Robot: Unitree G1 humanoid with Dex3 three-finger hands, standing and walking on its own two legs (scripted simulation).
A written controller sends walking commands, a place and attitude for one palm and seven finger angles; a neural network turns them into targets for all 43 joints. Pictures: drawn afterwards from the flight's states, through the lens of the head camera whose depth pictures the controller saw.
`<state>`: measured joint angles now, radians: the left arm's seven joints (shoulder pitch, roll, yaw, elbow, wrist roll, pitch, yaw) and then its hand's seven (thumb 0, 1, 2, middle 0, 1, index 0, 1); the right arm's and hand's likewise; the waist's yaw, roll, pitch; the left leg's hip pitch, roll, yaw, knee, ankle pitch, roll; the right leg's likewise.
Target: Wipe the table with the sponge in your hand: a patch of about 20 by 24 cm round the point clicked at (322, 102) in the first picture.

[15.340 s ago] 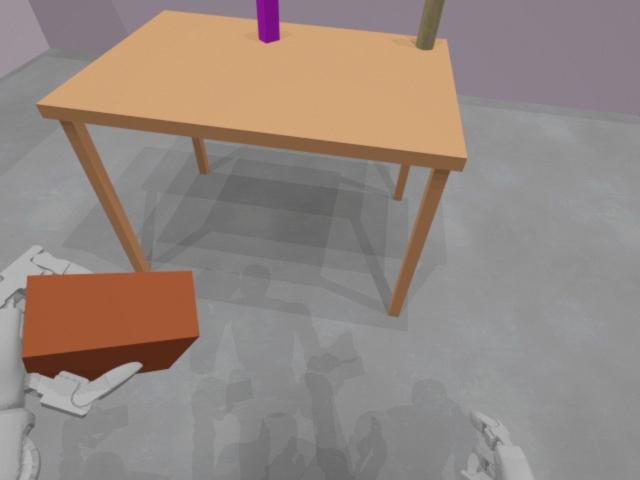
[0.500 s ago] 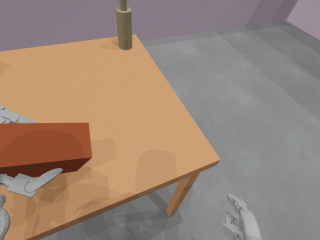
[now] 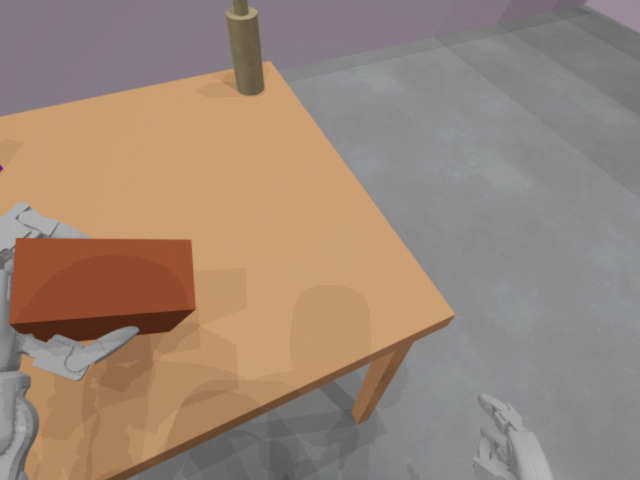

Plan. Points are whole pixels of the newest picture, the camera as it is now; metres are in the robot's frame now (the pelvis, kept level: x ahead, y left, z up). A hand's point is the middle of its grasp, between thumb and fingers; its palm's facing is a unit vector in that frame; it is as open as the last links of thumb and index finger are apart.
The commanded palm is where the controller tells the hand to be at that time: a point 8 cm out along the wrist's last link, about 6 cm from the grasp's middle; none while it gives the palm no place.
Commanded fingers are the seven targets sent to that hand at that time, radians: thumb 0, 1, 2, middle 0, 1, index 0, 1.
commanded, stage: come to a stop and stand still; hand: left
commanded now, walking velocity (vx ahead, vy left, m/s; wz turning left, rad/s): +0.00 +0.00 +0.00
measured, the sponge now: (134, 293) +0.26 +0.21 +0.14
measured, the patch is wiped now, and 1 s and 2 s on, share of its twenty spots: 0.00 0.00 0.00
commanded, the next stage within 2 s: look again from close up in 0.86 s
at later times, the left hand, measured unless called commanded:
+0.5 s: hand (28, 309) +0.23 +0.28 +0.16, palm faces +0.39 -0.86 -0.33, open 10.6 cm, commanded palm +0.17 +0.32 +0.18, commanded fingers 0.00 0.10 1.30 -1.20 -1.60 -1.20 -1.60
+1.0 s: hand (6, 325) +0.21 +0.29 +0.16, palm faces +0.39 -0.84 -0.39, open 10.6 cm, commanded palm +0.15 +0.32 +0.18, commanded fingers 0.00 0.10 1.30 -1.20 -1.60 -1.20 -1.60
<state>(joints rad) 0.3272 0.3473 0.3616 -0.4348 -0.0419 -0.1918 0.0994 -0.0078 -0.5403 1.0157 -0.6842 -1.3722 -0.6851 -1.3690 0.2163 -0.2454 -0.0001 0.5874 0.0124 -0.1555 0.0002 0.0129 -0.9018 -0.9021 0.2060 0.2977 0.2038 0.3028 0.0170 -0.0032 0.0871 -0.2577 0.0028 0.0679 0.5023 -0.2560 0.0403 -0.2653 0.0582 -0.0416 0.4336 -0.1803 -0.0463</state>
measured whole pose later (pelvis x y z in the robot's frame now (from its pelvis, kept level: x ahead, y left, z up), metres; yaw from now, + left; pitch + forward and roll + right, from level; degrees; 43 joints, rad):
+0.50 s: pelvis +0.02 +0.03 +0.00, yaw +2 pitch -1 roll -2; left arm 0.42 0.37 0.31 -0.50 -0.04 -0.19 0.10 -0.01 -0.54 1.02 -0.69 -1.37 -0.69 -1.37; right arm 0.15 -0.18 0.03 0.56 0.01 -0.13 -0.04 0.01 -0.90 -0.90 0.21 0.30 0.20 0.30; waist 0.04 -0.05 0.05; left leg -0.19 -0.05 0.04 0.47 -0.27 0.07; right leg -0.19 0.01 -0.06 0.41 -0.21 -0.01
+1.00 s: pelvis +0.00 +0.03 +0.00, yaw +2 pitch -1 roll -2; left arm 0.44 0.38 0.35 -0.47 -0.03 -0.21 0.10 -0.01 -0.54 1.02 -0.69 -1.37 -0.69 -1.36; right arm 0.24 -0.20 0.03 0.59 0.00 -0.14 -0.04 0.01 -0.90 -0.90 0.21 0.30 0.20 0.30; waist 0.01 -0.03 0.06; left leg -0.21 -0.06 0.05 0.45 -0.23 0.08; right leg -0.20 0.00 -0.06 0.39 -0.17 0.00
